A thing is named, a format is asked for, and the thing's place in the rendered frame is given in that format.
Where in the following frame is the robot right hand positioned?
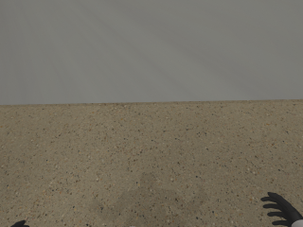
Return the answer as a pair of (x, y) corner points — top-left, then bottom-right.
(260, 192), (303, 227)

